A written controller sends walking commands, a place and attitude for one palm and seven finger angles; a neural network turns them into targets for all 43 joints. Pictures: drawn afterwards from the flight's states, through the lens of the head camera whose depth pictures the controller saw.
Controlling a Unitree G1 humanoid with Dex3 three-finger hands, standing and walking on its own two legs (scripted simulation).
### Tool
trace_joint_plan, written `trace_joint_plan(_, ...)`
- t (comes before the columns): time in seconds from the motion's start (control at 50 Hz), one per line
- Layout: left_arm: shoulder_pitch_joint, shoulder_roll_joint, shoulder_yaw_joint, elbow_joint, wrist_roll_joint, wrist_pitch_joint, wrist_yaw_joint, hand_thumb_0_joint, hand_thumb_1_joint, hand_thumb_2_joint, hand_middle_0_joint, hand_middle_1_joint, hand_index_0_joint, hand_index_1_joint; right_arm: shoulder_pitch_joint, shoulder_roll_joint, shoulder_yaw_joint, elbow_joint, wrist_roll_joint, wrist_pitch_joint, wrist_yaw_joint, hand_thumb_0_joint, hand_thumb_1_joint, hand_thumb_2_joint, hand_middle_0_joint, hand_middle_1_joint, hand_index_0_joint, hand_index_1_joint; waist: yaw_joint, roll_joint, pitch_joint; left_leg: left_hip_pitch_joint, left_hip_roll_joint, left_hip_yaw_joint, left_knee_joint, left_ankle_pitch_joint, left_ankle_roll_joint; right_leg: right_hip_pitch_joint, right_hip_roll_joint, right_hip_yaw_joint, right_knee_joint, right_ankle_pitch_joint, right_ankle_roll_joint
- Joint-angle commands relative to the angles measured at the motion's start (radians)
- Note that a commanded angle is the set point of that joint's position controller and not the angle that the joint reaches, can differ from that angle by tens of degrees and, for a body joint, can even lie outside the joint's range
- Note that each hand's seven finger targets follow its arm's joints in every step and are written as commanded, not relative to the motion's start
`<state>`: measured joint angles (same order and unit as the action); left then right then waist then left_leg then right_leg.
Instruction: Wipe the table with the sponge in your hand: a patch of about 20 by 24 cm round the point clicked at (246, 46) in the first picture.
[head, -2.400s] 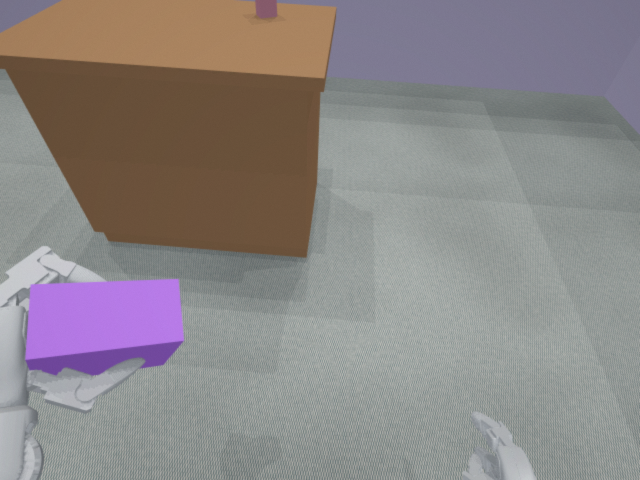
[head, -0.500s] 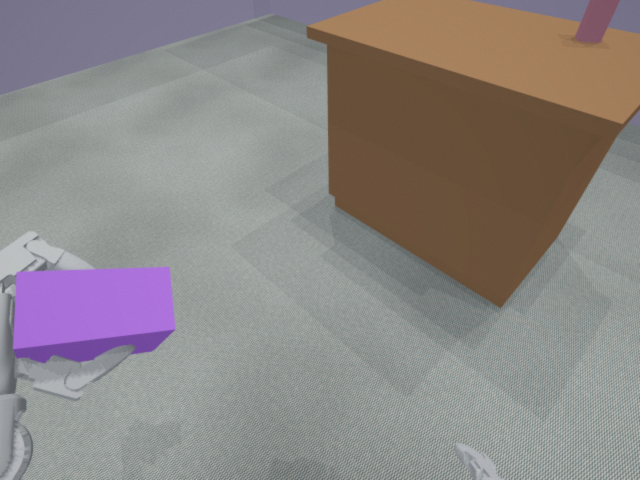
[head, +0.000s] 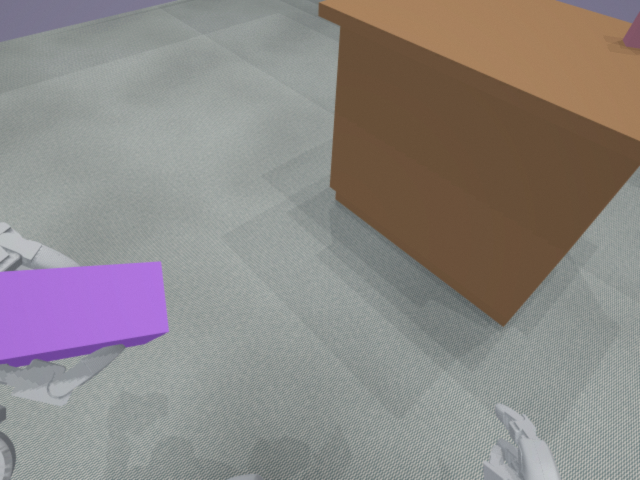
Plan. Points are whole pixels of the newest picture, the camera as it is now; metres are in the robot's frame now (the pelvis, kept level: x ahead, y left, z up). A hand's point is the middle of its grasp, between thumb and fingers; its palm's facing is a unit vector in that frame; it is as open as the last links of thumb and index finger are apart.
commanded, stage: walk to a spot facing it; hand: left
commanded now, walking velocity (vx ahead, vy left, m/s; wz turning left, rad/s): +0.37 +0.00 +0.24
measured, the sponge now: (105, 312) +0.22 +0.21 +0.17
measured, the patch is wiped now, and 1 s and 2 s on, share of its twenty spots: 0.00 0.00 0.00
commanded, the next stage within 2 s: none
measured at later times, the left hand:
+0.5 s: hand (167, 223) +0.32 +0.19 +0.18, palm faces +0.51 -0.75 -0.41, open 9.9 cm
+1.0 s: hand (150, 135) +0.44 +0.24 +0.20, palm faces +0.62 -0.65 -0.45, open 9.9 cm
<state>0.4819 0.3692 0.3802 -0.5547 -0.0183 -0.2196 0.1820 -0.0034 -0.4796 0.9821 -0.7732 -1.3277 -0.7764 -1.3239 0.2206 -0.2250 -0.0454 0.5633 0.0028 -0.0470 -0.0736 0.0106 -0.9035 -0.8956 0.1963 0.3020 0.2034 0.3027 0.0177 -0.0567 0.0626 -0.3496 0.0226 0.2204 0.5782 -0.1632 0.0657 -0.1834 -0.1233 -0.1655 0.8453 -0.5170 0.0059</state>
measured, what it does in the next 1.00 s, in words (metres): walks ahead, turning left: right foot, then left foot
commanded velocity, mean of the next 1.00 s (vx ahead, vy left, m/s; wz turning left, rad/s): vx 0.33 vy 0.00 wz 0.43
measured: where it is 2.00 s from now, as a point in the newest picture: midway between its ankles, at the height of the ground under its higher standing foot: (353, 404)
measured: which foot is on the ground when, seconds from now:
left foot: down 0.00-0.40, up 0.42-0.82, down 0.84-1.00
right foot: up 0.00-0.38, down 0.40-0.82, up 0.84-1.00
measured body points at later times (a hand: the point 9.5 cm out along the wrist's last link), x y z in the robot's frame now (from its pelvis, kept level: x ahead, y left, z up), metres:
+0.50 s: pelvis +0.13 -0.07 +0.01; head +0.16 -0.09 +0.46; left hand +0.29 +0.23 +0.20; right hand +0.31 -0.28 -0.11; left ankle +0.07 +0.06 -0.64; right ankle +0.14 -0.15 -0.72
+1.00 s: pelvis +0.28 -0.05 +0.00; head +0.32 -0.03 +0.45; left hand +0.40 +0.27 +0.22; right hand +0.52 -0.19 -0.09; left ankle +0.34 +0.06 -0.72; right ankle +0.31 -0.19 -0.63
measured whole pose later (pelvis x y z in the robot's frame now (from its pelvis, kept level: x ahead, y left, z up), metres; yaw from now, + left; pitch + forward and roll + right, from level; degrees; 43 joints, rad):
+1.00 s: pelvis +0.28 -0.05 +0.00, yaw +20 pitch -2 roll +0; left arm 0.36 0.44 0.41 -0.58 -0.01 -0.19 0.13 0.00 -0.48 0.99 -0.77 -1.33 -0.78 -1.33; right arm 0.14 -0.12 0.00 0.59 0.02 -0.06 -0.03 0.01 -0.90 -0.90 0.20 0.30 0.20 0.30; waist -0.04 -0.04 0.13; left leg -0.41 0.00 0.11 0.66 -0.21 0.07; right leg -0.54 -0.11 -0.03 1.32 -0.50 0.06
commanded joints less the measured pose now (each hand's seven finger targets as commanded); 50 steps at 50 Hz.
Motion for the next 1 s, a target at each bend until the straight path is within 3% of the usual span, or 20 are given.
trace_joint_plan(0.0,-0.188,0.22,0.095,-0.163,0.009,-0.062,0.005,0.0,0.1,1.3,-1.2,-1.6,-1.2,-1.6,-0.086,-0.093,0.002,-0.12,-0.005,-0.064,0.018,0.0,-0.9,-0.9,0.2,0.3,0.2,0.3,-0.035,0.209,-0.173,0.364,0.432,-0.732,-0.275,0.092,0.234,-0.479,0.013,0.196,0.523,-0.049,0.009)
trace_joint_plan(0.06,-0.148,0.219,0.131,-0.28,0.003,-0.068,-0.002,0.0,0.1,1.3,-1.2,-1.6,-1.2,-1.6,-0.097,-0.069,-0.005,-0.1,0.01,-0.071,0.02,0.0,-0.9,-0.9,0.2,0.3,0.2,0.3,-0.009,0.253,-0.1,0.153,0.33,-0.493,-0.328,-0.207,0.173,-0.45,-0.033,0.167,0.427,0.081,0.029)
trace_joint_plan(0.12,-0.046,0.175,0.132,-0.287,-0.006,-0.082,-0.01,0.0,0.1,1.3,-1.2,-1.6,-1.2,-1.6,-0.098,-0.06,0.001,-0.083,0.007,-0.095,0.026,0.0,-0.9,-0.9,0.2,0.3,0.2,0.3,-0.001,0.291,-0.113,0.035,0.262,-0.346,-0.377,-0.298,0.12,-0.333,-0.023,0.094,0.276,0.188,0.038)
trace_joint_plan(0.26,-0.099,0.084,0.046,-0.055,-0.002,-0.066,-0.028,0.0,0.1,1.3,-1.2,-1.6,-1.2,-1.6,-0.056,-0.082,-0.008,-0.055,0.001,-0.113,0.001,0.0,-0.9,-0.9,0.2,0.3,0.2,0.3,-0.013,0.226,-0.08,0.042,0.258,-0.269,-0.368,-0.311,0.101,-0.21,0.037,-0.003,-0.043,0.128,0.062)
trace_joint_plan(0.34,-0.181,0.1,0.021,-0.05,0.011,-0.043,-0.024,0.0,0.1,1.3,-1.2,-1.6,-1.2,-1.6,-0.072,-0.073,0.005,-0.059,-0.001,-0.101,-0.011,0.0,-0.9,-0.9,0.2,0.3,0.2,0.3,0.003,0.187,-0.131,0.114,0.201,-0.243,-0.126,-0.158,0.064,-0.036,0.09,-0.048,-0.36,0.158,0.053)
trace_joint_plan(0.36,-0.207,0.113,0.018,-0.067,0.016,-0.033,-0.023,0.0,0.1,1.3,-1.2,-1.6,-1.2,-1.6,-0.075,-0.057,0.01,-0.061,0.006,-0.094,-0.01,0.0,-0.9,-0.9,0.2,0.3,0.2,0.3,0.003,0.077,-0.166,0.05,0.151,-0.199,0.064,-0.147,0.042,0.078,0.031,0.038,-0.452,0.187,0.026)
trace_joint_plan(0.38,-0.222,0.151,0.03,-0.088,0.026,-0.018,-0.019,0.0,0.1,1.3,-1.2,-1.6,-1.2,-1.6,-0.07,-0.027,0.017,-0.065,0.011,-0.084,-0.005,0.0,-0.9,-0.9,0.2,0.3,0.2,0.3,0.004,-0.157,-0.203,-0.141,0.051,-0.116,0.363,-0.23,0.004,0.228,-0.176,0.312,-0.538,0.191,-0.051)
trace_joint_plan(0.4,-0.234,0.221,0.075,-0.128,0.014,-0.009,-0.012,0.0,0.1,1.3,-1.2,-1.6,-1.2,-1.6,-0.146,-0.046,0.019,-0.099,0.009,-0.091,-0.008,0.0,-0.9,-0.9,0.2,0.3,0.2,0.3,0.029,-0.276,-0.166,-0.397,-0.041,-0.152,0.62,-0.433,-0.043,0.308,-0.36,0.628,-0.574,0.368,-0.153)
trace_joint_plan(0.42,-0.28,0.228,0.091,-0.171,0.006,-0.021,-0.005,0.0,0.1,1.3,-1.2,-1.6,-1.2,-1.6,-0.142,-0.065,0.016,-0.078,-0.003,-0.097,-0.007,0.0,-0.9,-0.9,0.2,0.3,0.2,0.3,0.01,-0.136,-0.163,-0.419,0.01,-0.251,0.724,-0.355,-0.059,0.272,-0.402,0.585,-0.577,0.356,-0.164)
trace_joint_plan(0.48,-0.128,0.271,0.167,-0.242,0.001,-0.053,-0.007,0.0,0.1,1.3,-1.2,-1.6,-1.2,-1.6,-0.148,-0.076,-0.001,-0.068,0.0,-0.073,0.008,0.0,-0.9,-0.9,0.2,0.3,0.2,0.3,0.006,0.0,-0.114,-0.436,0.063,-0.253,0.777,-0.241,-0.091,0.231,-0.314,0.377,-0.524,0.544,-0.156)
trace_joint_plan(0.58,0.017,0.204,0.181,-0.182,-0.011,-0.075,0.0,0.0,0.1,1.3,-1.2,-1.6,-1.2,-1.6,-0.125,-0.048,-0.007,-0.103,-0.002,-0.025,0.015,0.0,-0.9,-0.9,0.2,0.3,0.2,0.3,-0.011,-0.03,-0.115,-0.409,0.079,-0.134,0.515,-0.153,-0.11,0.286,-0.236,0.068,-0.483,0.857,-0.116)
trace_joint_plan(0.7,0.063,0.164,0.165,-0.133,-0.025,-0.051,0.015,0.0,0.1,1.3,-1.2,-1.6,-1.2,-1.6,-0.069,-0.046,-0.019,-0.157,0.012,-0.023,0.021,0.0,-0.9,-0.9,0.2,0.3,0.2,0.3,0.018,-0.162,-0.127,-0.2,0.012,0.058,0.105,-0.11,-0.079,0.261,-0.215,-0.028,-0.396,1.033,-0.091)
trace_joint_plan(0.76,-0.027,0.182,0.136,-0.202,-0.021,-0.05,0.024,0.0,0.1,1.3,-1.2,-1.6,-1.2,-1.6,-0.053,-0.051,-0.029,-0.156,0.009,-0.034,0.012,0.0,-0.9,-0.9,0.2,0.3,0.2,0.3,-0.026,-0.129,-0.215,0.077,-0.089,0.137,-0.037,-0.02,-0.053,0.157,-0.199,-0.107,-0.123,1.105,-0.042)
trace_joint_plan(0.78,-0.038,0.177,0.114,-0.206,-0.021,-0.052,0.023,0.0,0.1,1.3,-1.2,-1.6,-1.2,-1.6,-0.05,-0.058,-0.031,-0.155,0.008,-0.038,0.003,0.0,-0.9,-0.9,0.2,0.3,0.2,0.3,-0.057,-0.048,-0.25,0.259,-0.079,0.098,-0.091,0.054,-0.029,0.034,-0.179,-0.122,0.066,1.025,-0.005)
trace_joint_plan(0.8,-0.074,0.185,0.118,-0.261,-0.019,-0.073,0.02,0.0,0.1,1.3,-1.2,-1.6,-1.2,-1.6,-0.056,-0.065,-0.033,-0.156,0.004,-0.044,0.001,0.0,-0.9,-0.9,0.2,0.3,0.2,0.3,-0.067,0.094,-0.322,0.477,0.034,-0.119,-0.099,0.157,0.058,-0.139,-0.108,-0.101,0.335,0.654,0.028)
trace_joint_plan(0.82,-0.081,0.197,0.135,-0.296,-0.026,-0.08,0.019,0.0,0.1,1.3,-1.2,-1.6,-1.2,-1.6,-0.077,-0.084,-0.027,-0.166,0.002,-0.053,0.007,0.0,-0.9,-0.9,0.2,0.3,0.2,0.3,-0.037,0.336,-0.359,0.587,0.333,-0.598,-0.094,0.508,0.223,-0.375,0.037,-0.002,0.56,-0.06,0.059)
trace_joint_plan(0.84,-0.152,0.258,0.151,-0.322,-0.007,-0.075,0.019,0.0,0.1,1.3,-1.2,-1.6,-1.2,-1.6,-0.06,-0.084,-0.013,-0.163,0.006,-0.066,0.024,0.0,-0.9,-0.9,0.2,0.3,0.2,0.3,-0.05,0.274,-0.318,0.543,0.45,-0.849,-0.149,0.568,0.303,-0.484,0.066,0.145,0.674,-0.178,0.046)
trace_joint_plan(0.86,-0.228,0.25,0.129,-0.27,0.006,-0.063,-0.005,0.0,0.1,1.3,-1.2,-1.6,-1.2,-1.6,-0.074,-0.117,-0.027,-0.151,0.013,-0.069,0.043,0.0,-0.9,-0.9,0.2,0.3,0.2,0.3,-0.059,0.161,-0.192,0.373,0.415,-0.793,-0.198,0.417,0.263,-0.518,0.021,0.205,0.652,-0.135,0.041)
trace_joint_plan(0.92,-0.124,0.312,0.234,-0.34,-0.008,-0.065,-0.016,0.0,0.1,1.3,-1.2,-1.6,-1.2,-1.6,-0.11,-0.087,-0.032,-0.121,0.022,-0.068,0.026,0.0,-0.9,-0.9,0.2,0.3,0.2,0.3,-0.009,0.256,-0.195,0.161,0.344,-0.626,-0.258,0.001,0.22,-0.451,-0.036,0.206,0.546,0.014,0.059)
trace_joint_plan(0.98,0.014,0.272,0.267,-0.37,-0.037,-0.067,-0.013,0.0,0.1,1.3,-1.2,-1.6,-1.2,-1.6,-0.108,-0.078,-0.026,-0.122,0.022,-0.077,0.03,0.0,-0.9,-0.9,0.2,0.3,0.2,0.3,0.004,0.308,-0.208,-0.009,0.24,-0.439,-0.3,-0.174,0.14,-0.287,-0.018,0.134,0.292,0.13,0.063)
